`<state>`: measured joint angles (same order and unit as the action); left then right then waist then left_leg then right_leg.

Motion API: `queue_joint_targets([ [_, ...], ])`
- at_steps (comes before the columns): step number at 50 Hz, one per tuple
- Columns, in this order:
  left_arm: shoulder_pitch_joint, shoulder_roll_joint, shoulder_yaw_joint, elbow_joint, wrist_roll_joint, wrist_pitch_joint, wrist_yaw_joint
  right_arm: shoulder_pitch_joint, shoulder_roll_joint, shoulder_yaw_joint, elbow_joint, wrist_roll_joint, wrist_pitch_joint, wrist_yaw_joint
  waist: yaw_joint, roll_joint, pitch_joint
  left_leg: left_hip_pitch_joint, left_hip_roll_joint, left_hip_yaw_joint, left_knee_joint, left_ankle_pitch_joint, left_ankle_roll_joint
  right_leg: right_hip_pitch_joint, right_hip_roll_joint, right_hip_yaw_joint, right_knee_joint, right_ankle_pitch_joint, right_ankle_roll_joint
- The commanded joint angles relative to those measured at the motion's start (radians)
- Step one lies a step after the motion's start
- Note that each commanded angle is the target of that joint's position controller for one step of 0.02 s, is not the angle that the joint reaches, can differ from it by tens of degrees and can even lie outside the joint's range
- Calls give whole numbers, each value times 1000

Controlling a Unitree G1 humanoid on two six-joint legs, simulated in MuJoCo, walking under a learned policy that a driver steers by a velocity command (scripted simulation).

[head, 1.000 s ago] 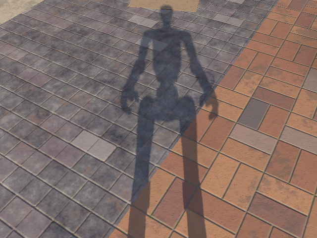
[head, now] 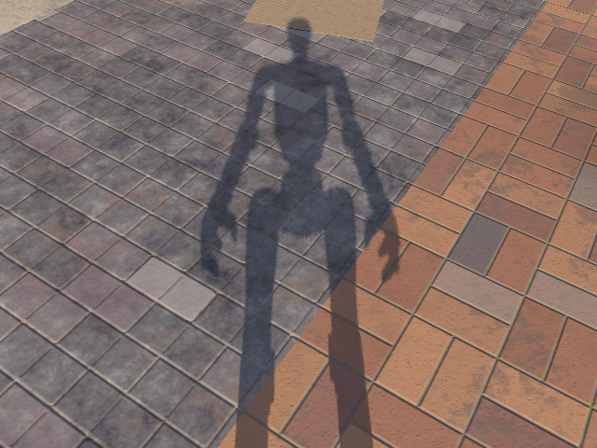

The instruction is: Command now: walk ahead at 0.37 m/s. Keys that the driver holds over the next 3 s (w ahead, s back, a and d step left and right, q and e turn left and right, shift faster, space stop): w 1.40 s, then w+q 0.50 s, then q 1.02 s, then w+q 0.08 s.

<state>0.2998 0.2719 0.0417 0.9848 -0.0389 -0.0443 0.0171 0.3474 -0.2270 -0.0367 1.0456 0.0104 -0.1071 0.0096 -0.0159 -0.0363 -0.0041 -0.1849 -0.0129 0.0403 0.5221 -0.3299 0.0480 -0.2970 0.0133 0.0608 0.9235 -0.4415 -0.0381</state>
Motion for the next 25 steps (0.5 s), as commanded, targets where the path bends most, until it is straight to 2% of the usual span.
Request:
queue_joint_targets([
  [1, -108, 84, 18, -95, -4, -57, -12, 79, -135, -15, -22, -3, -18, 10, -22, 134, 147, 263, 310, -478, -388, -100, 139, -520, -88, 22, 200, 132, -35],
  [2, -136, 98, 27, -99, 7, -61, -16, 78, -115, -8, -25, -4, -14, 11, -25, 129, 142, 274, 281, -390, -388, 48, 114, -514, -109, 7, 159, 192, -33],
  [3, -148, 92, 29, -99, 14, -60, -24, 103, -84, 2, -19, -9, -7, 9, -31, 139, 119, 279, 245, -312, -383, 183, 98, -483, -117, -15, 130, 231, -27],
  [5, -175, 49, 23, -107, 19, -53, -35, 159, -87, 5, -6, -12, 5, -1, -39, 144, 92, 292, 222, -229, -373, 386, 106, -472, -111, -56, 81, 277, -1],
  [9, -347, 4, 3, -177, 17, -47, -40, 158, -129, 2, -22, -17, 20, -24, -62, 118, 131, 192, 198, -149, -420, 424, 114, -415, -82, -96, -178, 401, 40],
  [13, -450, 16, -5, -220, 8, -50, -54, 201, -145, -7, -7, -4, 20, -31, -72, 132, 172, 180, 223, -120, -450, 410, 123, -337, -54, -111, -340, 483, 24],
  [16, -461, 46, 3, -242, 7, -59, -66, 186, -157, -19, -6, 4, 28, -34, -32, 133, 155, 275, 264, -103, -389, 555, 107, -300, -46, -94, -401, 450, -20],
  [18, -352, 97, 27, -220, 8, -61, -64, 155, -183, -31, -19, -4, 39, -34, 41, 167, 51, 322, 270, -86, -238, 910, 86, -134, 5, -122, -392, 395, -56],
  [19, -196, 134, 51, -173, 5, -58, -57, 137, -180, -31, -27, -11, 49, -33, 119, 172, -46, 296, 239, -58, -59, 1036, 65, 56, 36, -141, -396, 390, -84],
  [20, -14, 175, 70, -123, 7, -51, -46, 122, -168, -23, -46, -18, 53, -31, 197, 155, -158, 125, 204, -49, 175, 923, 37, 343, -32, -65, -375, 384, -126],
  [21, 138, 260, 91, -91, 36, -44, -38, 225, -51, 8, -65, -22, 39, -19, 160, -71, -328, -267, 43, -22, 577, 423, -24, 735, -301, 377, -412, 179, -276],
  [22, 129, 204, 71, -80, 31, -41, -43, 232, -23, 20, -49, -2, 8, -11, 148, -185, -404, -414, -55, -149, 806, -217, -28, 759, -412, 731, -621, 50, -337],
  [23, 24, 145, 51, -87, 21, -47, -46, 132, -115, -7, -87, 30, -15, -6, 130, -136, -213, -514, 11, -181, 881, -185, -4, 601, -368, 622, -663, 14, -281],
  [24, -67, 106, 39, -107, 22, -53, -47, 46, -144, -14, -112, 44, -26, -8, 97, -63, -91, -511, 67, -149, 855, -95, 12, 426, -333, 457, -687, 92, -244],
  [25, -134, 81, 30, -113, 32, -61, -54, 9, -136, -19, -119, 37, -27, -17, 56, 8, -22, -468, 112, -130, 783, -17, 11, 269, -292, 341, -720, 205, -219],
])
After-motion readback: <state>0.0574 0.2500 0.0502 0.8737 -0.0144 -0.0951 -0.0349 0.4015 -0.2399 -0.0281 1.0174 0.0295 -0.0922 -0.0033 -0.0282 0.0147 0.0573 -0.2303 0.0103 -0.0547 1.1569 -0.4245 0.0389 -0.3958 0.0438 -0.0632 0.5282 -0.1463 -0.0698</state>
